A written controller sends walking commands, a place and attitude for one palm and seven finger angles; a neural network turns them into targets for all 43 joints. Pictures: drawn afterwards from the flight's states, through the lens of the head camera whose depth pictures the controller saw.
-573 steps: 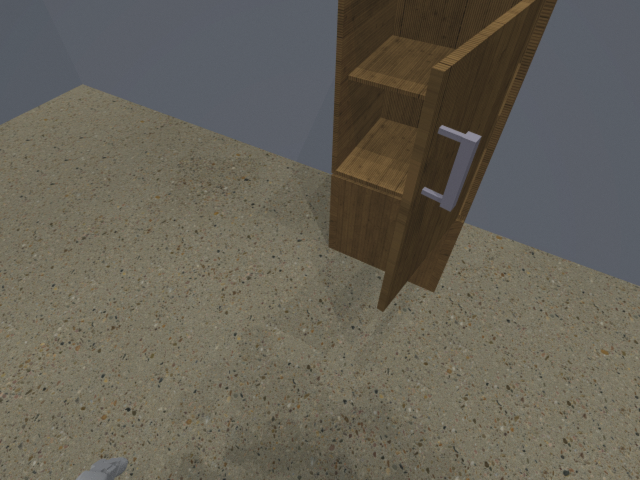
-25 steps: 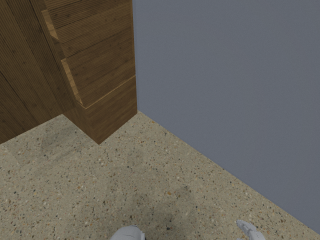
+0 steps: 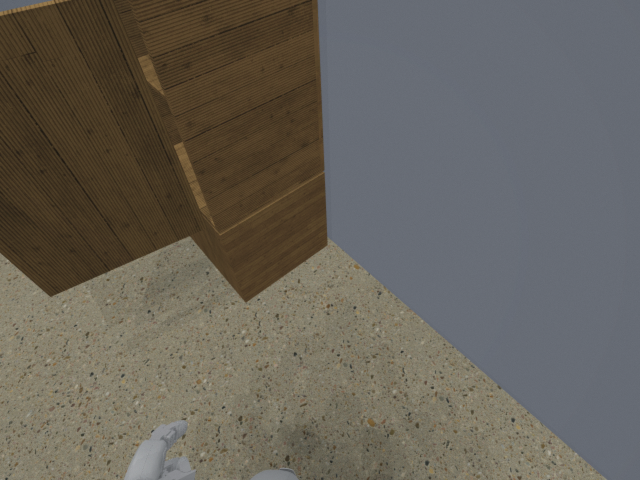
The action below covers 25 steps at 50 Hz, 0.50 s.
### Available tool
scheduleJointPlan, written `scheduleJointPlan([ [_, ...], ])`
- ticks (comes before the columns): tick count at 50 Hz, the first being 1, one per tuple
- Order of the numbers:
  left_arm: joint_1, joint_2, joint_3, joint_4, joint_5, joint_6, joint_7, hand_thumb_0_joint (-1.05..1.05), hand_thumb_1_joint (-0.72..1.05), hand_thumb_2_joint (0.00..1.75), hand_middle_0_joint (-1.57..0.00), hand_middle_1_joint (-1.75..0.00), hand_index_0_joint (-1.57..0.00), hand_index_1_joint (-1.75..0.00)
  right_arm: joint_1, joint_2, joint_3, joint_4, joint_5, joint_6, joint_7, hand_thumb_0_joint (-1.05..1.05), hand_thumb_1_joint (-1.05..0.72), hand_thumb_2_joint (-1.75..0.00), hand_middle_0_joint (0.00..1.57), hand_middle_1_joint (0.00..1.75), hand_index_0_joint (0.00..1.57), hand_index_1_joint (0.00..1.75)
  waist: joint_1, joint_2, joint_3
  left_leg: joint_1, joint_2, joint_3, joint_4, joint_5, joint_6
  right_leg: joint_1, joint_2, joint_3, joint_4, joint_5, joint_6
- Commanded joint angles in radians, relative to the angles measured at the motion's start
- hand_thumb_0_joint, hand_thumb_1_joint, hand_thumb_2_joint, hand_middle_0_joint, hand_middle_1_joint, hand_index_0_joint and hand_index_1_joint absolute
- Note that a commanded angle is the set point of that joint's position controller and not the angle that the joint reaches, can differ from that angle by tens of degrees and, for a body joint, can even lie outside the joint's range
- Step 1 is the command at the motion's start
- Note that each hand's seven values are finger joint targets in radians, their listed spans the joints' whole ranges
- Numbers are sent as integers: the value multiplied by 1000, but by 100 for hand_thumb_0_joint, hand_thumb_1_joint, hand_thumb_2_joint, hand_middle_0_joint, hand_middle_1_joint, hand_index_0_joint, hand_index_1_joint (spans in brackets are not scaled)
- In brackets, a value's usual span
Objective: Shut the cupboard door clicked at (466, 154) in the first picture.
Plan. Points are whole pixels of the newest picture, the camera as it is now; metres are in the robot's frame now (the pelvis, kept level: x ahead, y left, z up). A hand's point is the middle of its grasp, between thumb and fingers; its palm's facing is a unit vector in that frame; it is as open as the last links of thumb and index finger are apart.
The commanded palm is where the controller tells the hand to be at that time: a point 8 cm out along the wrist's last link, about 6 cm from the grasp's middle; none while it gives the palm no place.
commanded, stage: turn to face it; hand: left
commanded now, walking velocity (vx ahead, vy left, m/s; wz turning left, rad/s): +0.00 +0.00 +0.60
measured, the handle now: out of the picture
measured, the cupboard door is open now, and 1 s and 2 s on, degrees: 81 81 81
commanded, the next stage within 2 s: take the last steps up to it in 0.82 s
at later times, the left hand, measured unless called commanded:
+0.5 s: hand out of the picture -0.06 +0.27 -0.18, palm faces +0.37 -0.89 -0.28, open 7.4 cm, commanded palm none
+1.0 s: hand out of the picture -0.04 +0.19 -0.14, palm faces +0.49 -0.83 -0.27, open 7.4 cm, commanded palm none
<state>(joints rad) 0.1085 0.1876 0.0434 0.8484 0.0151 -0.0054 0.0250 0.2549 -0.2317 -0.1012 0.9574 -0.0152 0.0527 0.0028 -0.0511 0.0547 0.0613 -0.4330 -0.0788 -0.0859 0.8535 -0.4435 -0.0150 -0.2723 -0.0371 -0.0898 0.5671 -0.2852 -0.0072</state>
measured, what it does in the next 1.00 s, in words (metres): steps on the spot, turning left: left foot, then right foot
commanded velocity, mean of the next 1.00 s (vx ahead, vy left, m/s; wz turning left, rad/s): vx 0.03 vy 0.01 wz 0.39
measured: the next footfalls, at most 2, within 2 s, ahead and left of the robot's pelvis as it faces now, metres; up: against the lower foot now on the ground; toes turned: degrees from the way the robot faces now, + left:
left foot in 0.38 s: +0.00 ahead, +0.15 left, +0.00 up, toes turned +20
right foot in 0.84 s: +0.08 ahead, -0.08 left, +0.00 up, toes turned +22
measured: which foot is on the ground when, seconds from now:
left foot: up 0.00-0.36, down 0.38-0.84, up 0.86-1.00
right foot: down 0.00-0.38, up 0.40-0.82, down 0.84-1.00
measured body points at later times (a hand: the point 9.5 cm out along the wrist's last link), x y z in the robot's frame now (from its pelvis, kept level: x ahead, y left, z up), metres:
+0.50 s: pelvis -0.01 +0.04 +0.00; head +0.03 +0.08 +0.45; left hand -0.07 +0.31 -0.16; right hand +0.20 -0.17 -0.11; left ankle -0.03 +0.13 -0.73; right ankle +0.01 -0.12 -0.66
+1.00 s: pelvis -0.02 -0.01 +0.01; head +0.01 -0.04 +0.45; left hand -0.06 +0.23 -0.12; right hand +0.14 -0.21 -0.16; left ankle -0.10 +0.10 -0.65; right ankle +0.04 -0.09 -0.73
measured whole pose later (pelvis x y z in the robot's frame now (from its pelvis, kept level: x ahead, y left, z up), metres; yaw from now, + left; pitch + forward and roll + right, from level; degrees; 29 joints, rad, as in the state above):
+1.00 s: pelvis -0.02 -0.01 +0.01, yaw +29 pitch -2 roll +1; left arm 0.21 0.15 0.03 0.93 0.02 0.01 0.02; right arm 0.22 -0.23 -0.08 0.99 -0.02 0.08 0.01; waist -0.01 0.06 0.07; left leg -0.45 -0.03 -0.06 1.10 -0.40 -0.04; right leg -0.22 -0.05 -0.12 0.52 -0.27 -0.03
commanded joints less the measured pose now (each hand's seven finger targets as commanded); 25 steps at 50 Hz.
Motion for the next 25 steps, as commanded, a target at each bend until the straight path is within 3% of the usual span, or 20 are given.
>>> scheduleJointPlan([
  [1, 32, 173, 37, -61, -1, -11, 15, 0, 90, 90, -20, -30, -20, -30, -19, -79, -15, -86, -10, -1, 14, 0, -90, -90, 20, 30, 20, 30, 20, -178, -43, -168, 92, 25, 415, 21, -44, 107, -325, 157, -232, 431, -112],
  [2, 25, 162, 36, -62, 2, -11, 15, 0, 90, 90, -20, -30, -20, -30, -6, -69, -13, -83, -6, 0, 19, 0, -90, -90, 20, 30, 20, 30, 12, -197, -48, -163, 97, 40, 412, 46, -48, 112, -306, 109, -223, 460, -99],
  [3, 42, 162, 37, -57, 4, -14, 15, 0, 90, 90, -20, -30, -20, -30, -15, -68, -8, -83, -8, 2, 21, 0, -90, -90, 20, 30, 20, 30, 24, -217, -49, -158, 103, 56, 396, 50, -56, 130, -304, 84, -216, 493, -97],
  [8, 143, 203, 47, -14, 10, -4, 11, 0, 90, 90, -20, -30, -20, -30, -123, -63, 6, -109, -5, 8, 24, 0, -90, -90, 20, 30, 20, 30, 77, -244, -48, -112, 107, 122, 201, 5, -68, 193, -314, 15, -191, 537, -100],
  [13, 168, 245, 61, 3, 15, 10, 7, 0, 90, 90, -20, -30, -20, -30, -176, -61, 23, -131, 3, -3, 26, 0, -90, -90, 20, 30, 20, 30, 101, -296, -80, 2, 101, 184, -41, -20, -47, 212, -341, -24, -137, 557, -104],
  [15, 164, 257, 67, 9, 14, 15, 5, 0, 90, 90, -20, -30, -20, -30, -152, -70, 25, -132, 3, -12, 22, 0, -90, -90, 20, 30, 20, 30, 88, -288, -103, 79, 91, 207, -177, 31, -34, 209, -344, -45, -80, 558, -80],
  [16, 154, 259, 69, 12, 9, 17, 2, 0, 90, 90, -20, -30, -20, -30, -115, -84, 23, -125, 1, -18, 21, 0, -90, -90, 20, 30, 20, 30, 64, -273, -124, 151, 86, 215, -289, 121, -26, 195, -330, -82, -23, 525, -49],
  [17, 151, 248, 68, 13, 0, 22, -2, 0, 90, 90, -20, -30, -20, -30, -73, -116, 14, -114, -2, -25, 22, 0, -90, -90, 20, 30, 20, 30, 36, -187, -147, 298, 100, 193, -424, 258, -11, 103, -312, -103, 95, 457, -6],
  [18, 158, 200, 63, -16, -8, 25, -8, 0, 90, 90, -20, -30, -20, -30, -14, -230, -12, -111, -9, -37, 17, 0, -90, -90, 20, 30, 20, 30, -4, 79, -203, 495, 306, -76, -483, 521, 79, -130, -209, -134, 315, 135, 65],
  [19, 98, 142, 35, -63, -6, 26, -11, 0, 90, 90, -20, -30, -20, -30, 51, -320, -30, -97, -1, -33, 11, 0, -90, -90, 20, 30, 20, 30, -39, 281, -198, 536, 509, -298, -477, 954, 213, -324, -113, -75, 489, -408, 109],
  [20, 38, 162, 34, -65, 0, 43, 2, 0, 90, 90, -20, -30, -20, -30, 80, -298, -25, -68, 1, -34, -3, 0, -90, -90, 20, 30, 20, 30, -55, 191, -199, 492, 503, -270, -461, 951, 236, -326, -114, 31, 563, -389, 100],
  [21, 24, 151, 39, -49, -5, 42, 4, 0, 90, 90, -20, -30, -20, -30, 30, -278, -19, -78, -2, -33, -15, 0, -90, -90, 20, 30, 20, 30, -33, 214, -161, 445, 449, -228, -453, 898, 230, -338, -111, 53, 599, -332, 99],
  [23, 57, 161, 43, -10, -4, 39, -8, 0, 90, 90, -20, -30, -20, -30, -83, -213, 2, -108, -5, -36, -18, 0, -90, -90, 20, 30, 20, 30, 17, 124, -112, 357, 359, -123, -461, 804, 192, -294, -104, 64, 612, -203, 103],
  [24, 89, 161, 42, 4, -4, 40, -11, 0, 90, 90, -20, -30, -20, -30, -111, -202, 8, -119, -4, -39, -16, 0, -90, -90, 20, 30, 20, 30, 37, 112, -107, 337, 331, -92, -469, 772, 178, -270, -97, 57, 601, -164, 105],
  [25, 104, 159, 42, 13, -3, 41, -12, 0, 90, 90, -20, -30, -20, -30, -118, -194, 9, -121, -2, -41, -15, 0, -90, -90, 20, 30, 20, 30, 41, 101, -112, 334, 315, -79, -478, 750, 173, -254, -89, 56, 580, -140, 107],
])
